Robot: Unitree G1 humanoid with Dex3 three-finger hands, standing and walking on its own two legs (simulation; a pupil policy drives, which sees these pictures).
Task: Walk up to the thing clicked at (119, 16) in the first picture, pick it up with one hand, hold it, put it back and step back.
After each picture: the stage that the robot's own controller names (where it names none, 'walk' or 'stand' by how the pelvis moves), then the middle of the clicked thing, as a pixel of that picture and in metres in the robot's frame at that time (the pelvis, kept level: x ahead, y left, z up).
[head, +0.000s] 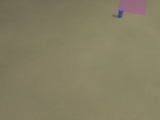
stand; (120, 13) +2.08 -0.66 -0.72
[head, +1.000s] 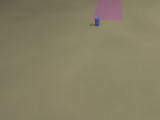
walk; (97, 21) +2.03 -0.15 -0.70
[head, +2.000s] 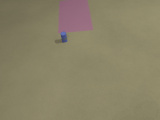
walk; (64, 37) +1.42 +0.22 -0.71
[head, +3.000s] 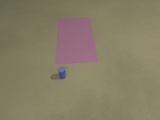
walk; (62, 73) +0.90 +0.21 -0.71
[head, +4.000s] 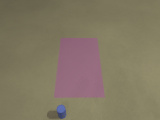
walk; (61, 111) +0.54 +0.16 -0.69
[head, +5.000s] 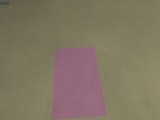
stand; out of the picture +0.35 +0.17 -0.70
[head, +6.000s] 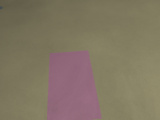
stand; out of the picture +0.34 +0.19 -0.72
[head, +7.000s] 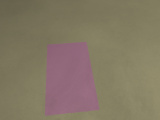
stand; out of the picture +0.35 +0.20 -0.72
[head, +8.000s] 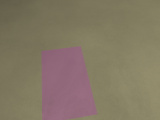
stand; out of the picture +0.32 +0.22 -0.72
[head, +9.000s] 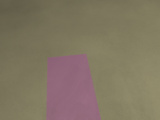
stand; out of the picture +0.32 +0.20 -0.73
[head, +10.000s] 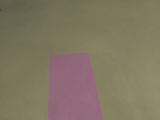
stand; out of the picture +0.32 +0.19 -0.73
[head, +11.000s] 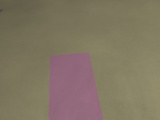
go down; out of the picture +0.32 +0.19 -0.73
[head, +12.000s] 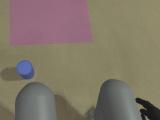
go down; (26, 70) +0.42 +0.22 -0.33
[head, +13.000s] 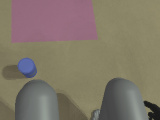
approach; (28, 68) +0.41 +0.22 -0.30
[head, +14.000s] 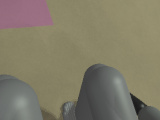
close in; out of the picture +0.38 +0.27 -0.22
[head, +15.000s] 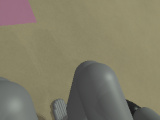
close; out of the picture +0.39 +0.27 -0.21
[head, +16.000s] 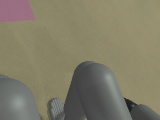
lift; out of the picture +0.37 +0.27 -0.23
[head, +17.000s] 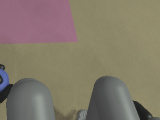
lift; out of the picture +0.31 +0.26 -0.13
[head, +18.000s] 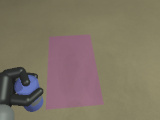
lift; (30, 94) +0.32 +0.17 +0.02
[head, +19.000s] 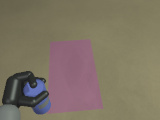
hold; (38, 97) +0.32 +0.16 -0.01
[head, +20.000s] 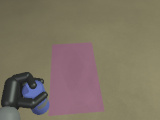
hold; (37, 98) +0.32 +0.17 -0.01
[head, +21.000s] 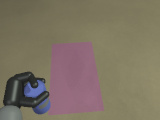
hold; (38, 97) +0.32 +0.16 -0.01
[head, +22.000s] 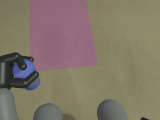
crouch; (27, 75) +0.38 +0.19 -0.09
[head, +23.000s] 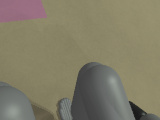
lower; out of the picture +0.38 +0.27 -0.22
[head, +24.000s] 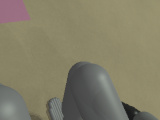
lower; out of the picture +0.39 +0.29 -0.22
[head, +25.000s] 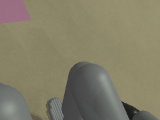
lower; out of the picture +0.39 +0.29 -0.22
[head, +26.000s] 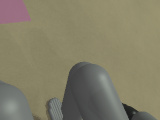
lower; out of the picture +0.39 +0.29 -0.22
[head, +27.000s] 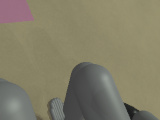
loosen; out of the picture +0.38 +0.28 -0.22
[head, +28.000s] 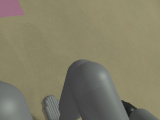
withdraw; out of the picture +0.37 +0.29 -0.22
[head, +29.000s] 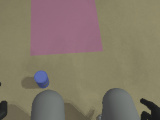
walk; (42, 79) +0.41 +0.21 -0.40
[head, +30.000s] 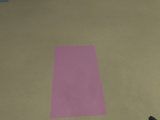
stand; out of the picture +0.34 +0.17 -0.66
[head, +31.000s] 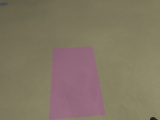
stand; out of the picture +0.35 +0.19 -0.66
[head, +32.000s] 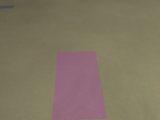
stand; out of the picture +0.36 +0.17 -0.71
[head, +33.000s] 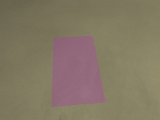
walk; out of the picture +0.38 +0.15 -0.70
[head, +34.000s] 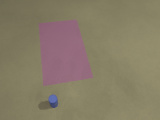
walk; (53, 101) +0.52 +0.18 -0.71
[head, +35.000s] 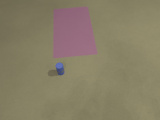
walk; (60, 69) +0.84 +0.21 -0.69
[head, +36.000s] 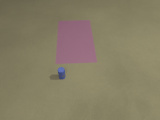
stand; (61, 73) +0.94 +0.18 -0.71
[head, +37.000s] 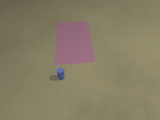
stand; (60, 74) +0.96 +0.20 -0.72
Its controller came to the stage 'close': yes
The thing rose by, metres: 0.70
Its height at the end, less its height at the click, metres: +0.00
